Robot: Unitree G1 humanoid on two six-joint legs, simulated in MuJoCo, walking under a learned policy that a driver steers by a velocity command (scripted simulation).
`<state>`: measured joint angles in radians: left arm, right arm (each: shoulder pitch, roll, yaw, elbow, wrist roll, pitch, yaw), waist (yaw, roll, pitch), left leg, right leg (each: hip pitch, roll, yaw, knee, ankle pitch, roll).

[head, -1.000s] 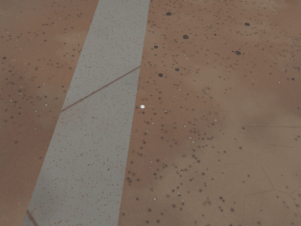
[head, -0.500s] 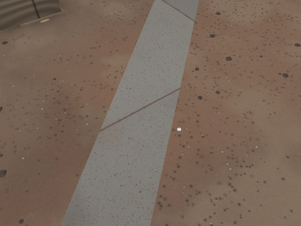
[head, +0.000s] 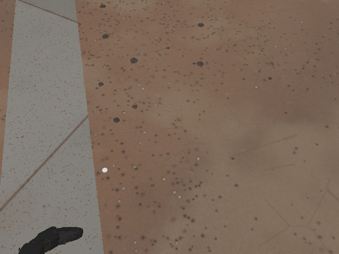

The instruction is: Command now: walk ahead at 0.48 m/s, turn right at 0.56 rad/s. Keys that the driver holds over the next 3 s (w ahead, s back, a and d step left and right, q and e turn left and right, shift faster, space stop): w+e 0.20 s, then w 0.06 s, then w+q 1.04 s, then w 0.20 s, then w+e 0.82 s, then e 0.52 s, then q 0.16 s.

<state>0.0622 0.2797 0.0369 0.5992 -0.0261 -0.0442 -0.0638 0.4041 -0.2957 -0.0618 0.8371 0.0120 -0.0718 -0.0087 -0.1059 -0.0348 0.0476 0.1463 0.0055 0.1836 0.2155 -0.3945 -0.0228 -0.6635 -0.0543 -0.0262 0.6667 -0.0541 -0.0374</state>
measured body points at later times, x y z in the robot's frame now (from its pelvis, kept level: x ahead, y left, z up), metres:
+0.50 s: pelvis +0.29 -0.03 +0.01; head +0.32 -0.04 +0.46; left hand +0.40 +0.25 -0.09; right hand +0.45 -0.29 -0.08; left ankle +0.50 +0.09 -0.69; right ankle +0.18 -0.10 -0.72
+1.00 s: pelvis +0.59 -0.02 +0.02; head +0.62 +0.00 +0.47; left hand +0.79 +0.25 -0.06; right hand +0.67 -0.30 -0.09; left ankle +0.51 +0.07 -0.72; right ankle +0.79 -0.15 -0.69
